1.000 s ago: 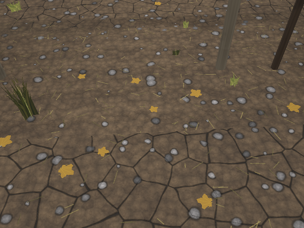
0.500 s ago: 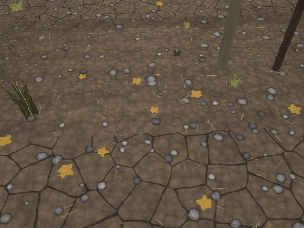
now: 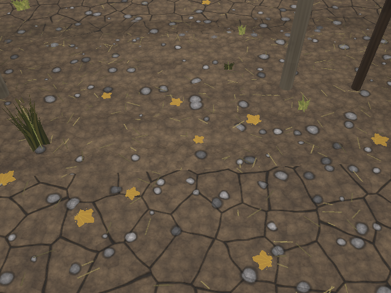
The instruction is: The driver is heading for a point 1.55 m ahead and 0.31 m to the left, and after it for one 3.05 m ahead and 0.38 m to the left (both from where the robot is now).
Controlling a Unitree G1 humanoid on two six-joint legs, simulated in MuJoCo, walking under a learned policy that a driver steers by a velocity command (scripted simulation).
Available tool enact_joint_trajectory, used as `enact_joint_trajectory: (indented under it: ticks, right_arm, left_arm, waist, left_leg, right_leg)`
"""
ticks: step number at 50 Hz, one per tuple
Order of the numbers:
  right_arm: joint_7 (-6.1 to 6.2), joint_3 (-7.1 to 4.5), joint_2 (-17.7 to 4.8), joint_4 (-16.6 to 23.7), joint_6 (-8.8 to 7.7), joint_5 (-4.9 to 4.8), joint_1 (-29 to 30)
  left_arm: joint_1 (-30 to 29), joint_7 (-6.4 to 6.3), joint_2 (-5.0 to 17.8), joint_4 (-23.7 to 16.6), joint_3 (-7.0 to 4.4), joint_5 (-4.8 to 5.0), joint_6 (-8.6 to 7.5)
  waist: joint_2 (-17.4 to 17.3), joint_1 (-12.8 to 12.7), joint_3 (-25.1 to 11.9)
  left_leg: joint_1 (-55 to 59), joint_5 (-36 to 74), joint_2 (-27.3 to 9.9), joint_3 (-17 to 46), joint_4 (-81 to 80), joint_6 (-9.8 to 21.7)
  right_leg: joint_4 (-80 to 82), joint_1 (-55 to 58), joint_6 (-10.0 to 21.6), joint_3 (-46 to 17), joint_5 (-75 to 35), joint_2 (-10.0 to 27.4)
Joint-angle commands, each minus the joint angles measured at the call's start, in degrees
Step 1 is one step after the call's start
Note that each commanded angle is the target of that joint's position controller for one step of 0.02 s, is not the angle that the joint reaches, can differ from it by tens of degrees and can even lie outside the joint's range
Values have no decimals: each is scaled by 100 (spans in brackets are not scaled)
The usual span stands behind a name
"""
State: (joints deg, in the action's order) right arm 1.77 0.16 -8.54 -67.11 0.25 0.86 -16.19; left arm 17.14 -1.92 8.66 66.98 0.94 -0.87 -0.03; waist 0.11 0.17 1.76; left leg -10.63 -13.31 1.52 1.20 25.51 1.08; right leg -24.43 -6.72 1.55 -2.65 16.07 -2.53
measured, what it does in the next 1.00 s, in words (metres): shifts its weight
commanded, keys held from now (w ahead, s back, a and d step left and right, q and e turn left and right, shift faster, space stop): no key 0.68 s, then w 0.32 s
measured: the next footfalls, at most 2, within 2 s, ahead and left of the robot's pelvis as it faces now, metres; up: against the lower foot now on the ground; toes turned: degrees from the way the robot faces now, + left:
right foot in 1.40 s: +0.34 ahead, -0.03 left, +0.00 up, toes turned -2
left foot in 2.00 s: +0.75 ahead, +0.24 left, -0.17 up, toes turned +5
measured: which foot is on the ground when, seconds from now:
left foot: down 0.00-1.00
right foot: down 0.00-1.00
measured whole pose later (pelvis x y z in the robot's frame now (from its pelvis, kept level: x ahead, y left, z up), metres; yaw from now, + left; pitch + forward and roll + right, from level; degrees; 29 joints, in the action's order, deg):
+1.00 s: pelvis +0.05 +0.03 -0.02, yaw +0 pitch +1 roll +0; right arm -0.5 -2.1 -9.7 -60.1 -3.0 1.5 -18.7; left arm 28.2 -1.8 9.8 65.2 -2.7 -1.4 -0.9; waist 1.8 -1.4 -1.4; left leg -17.0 -22.4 2.0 -3.1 36.2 5.1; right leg -33.6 -8.6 1.9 -4.0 25.8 -1.1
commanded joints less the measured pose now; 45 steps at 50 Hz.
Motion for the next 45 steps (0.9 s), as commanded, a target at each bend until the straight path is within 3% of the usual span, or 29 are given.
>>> enact_joint_trajectory:
  ticks: [1,34,35,38,40,42,43,44,45]
  right_arm:
    - [19,-58,-445,22,-15,0,-399]
    - [10,-100,-293,51,-30,4,-584]
    - [7,-102,-289,47,-25,10,-620]
    - [-17,-221,-512,184,37,41,-630]
    - [-29,-213,-406,332,36,67,-591]
    - [-50,-186,-246,550,-62,79,-308]
    - [-89,-175,-162,688,-130,96,-80]
    - [-129,-183,-192,811,-190,148,77]
    - [-163,-215,-333,951,-247,182,281]
  left_arm:
    - [445,-17,426,-16,-66,0,-11]
    - [669,-27,242,-46,-94,-3,-18]
    - [721,-25,235,-37,-95,-14,-16]
    - [753,-5,464,-175,-215,-60,38]
    - [849,7,434,-289,-242,-76,37]
    - [1219,-6,486,-263,-290,-60,-28]
    - [1534,-9,656,-174,-357,-64,-58]
    - [1594,-12,842,-140,-435,-86,-72]
    - [1545,2,849,-184,-461,-94,-88]
  waist:
    - [-15,0,259]
    - [-15,7,362]
    - [-17,3,264]
    - [26,-5,512]
    - [102,-53,901]
    - [386,-259,924]
    - [746,-400,834]
    - [985,-421,877]
    - [869,-443,946]
  left_leg:
    - [90,909,-555,487,-341,158]
    - [-9,619,-553,521,-419,171]
    - [11,169,-499,504,-444,183]
    - [-484,-2164,-222,458,-126,413]
    - [-1046,-2821,-232,604,116,538]
    - [-1692,-2223,-126,438,645,505]
    - [-2085,-1585,68,36,1237,424]
    - [-2342,-1065,81,-356,1717,381]
    - [-2411,-1062,-77,-346,1960,379]
  right_leg:
    - [413,-430,157,-454,-1025,598]
    - [441,-577,147,-422,-686,606]
    - [476,-559,167,-406,-275,558]
    - [212,-1011,432,-434,2017,334]
    - [156,-1303,624,-771,2810,462]
    - [484,-808,837,-1445,2826,843]
    - [919,-327,1037,-2072,2942,1222]
    - [1191,-152,1237,-2596,3001,1658]
    - [1282,-320,1344,-2770,2971,1814]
